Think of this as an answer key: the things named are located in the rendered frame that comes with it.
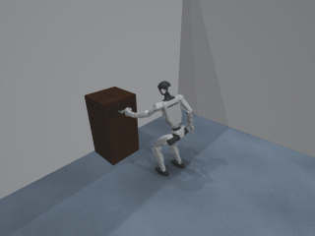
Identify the right robot upper arm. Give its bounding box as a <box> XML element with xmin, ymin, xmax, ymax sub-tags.
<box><xmin>176</xmin><ymin>94</ymin><xmax>193</xmax><ymax>115</ymax></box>

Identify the right robot hand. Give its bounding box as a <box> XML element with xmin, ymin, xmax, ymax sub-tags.
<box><xmin>187</xmin><ymin>125</ymin><xmax>194</xmax><ymax>136</ymax></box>

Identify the robot right forearm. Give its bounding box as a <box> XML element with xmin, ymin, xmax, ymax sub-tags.
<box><xmin>187</xmin><ymin>112</ymin><xmax>194</xmax><ymax>126</ymax></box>

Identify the robot left forearm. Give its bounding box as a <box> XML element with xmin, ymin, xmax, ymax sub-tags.
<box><xmin>129</xmin><ymin>111</ymin><xmax>148</xmax><ymax>119</ymax></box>

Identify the left robot hand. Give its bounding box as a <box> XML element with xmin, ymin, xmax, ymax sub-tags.
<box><xmin>124</xmin><ymin>107</ymin><xmax>132</xmax><ymax>117</ymax></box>

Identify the drawer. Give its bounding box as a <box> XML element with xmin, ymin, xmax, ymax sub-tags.
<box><xmin>106</xmin><ymin>99</ymin><xmax>136</xmax><ymax>121</ymax></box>

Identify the robot left foot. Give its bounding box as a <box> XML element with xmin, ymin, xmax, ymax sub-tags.
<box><xmin>156</xmin><ymin>166</ymin><xmax>169</xmax><ymax>176</ymax></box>

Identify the cabinet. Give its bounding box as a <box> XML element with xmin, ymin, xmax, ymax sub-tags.
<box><xmin>85</xmin><ymin>87</ymin><xmax>139</xmax><ymax>165</ymax></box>

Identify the robot torso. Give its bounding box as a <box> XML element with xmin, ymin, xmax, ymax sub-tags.
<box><xmin>161</xmin><ymin>95</ymin><xmax>186</xmax><ymax>142</ymax></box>

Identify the left robot upper arm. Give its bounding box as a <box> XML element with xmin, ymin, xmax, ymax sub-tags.
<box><xmin>144</xmin><ymin>102</ymin><xmax>163</xmax><ymax>118</ymax></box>

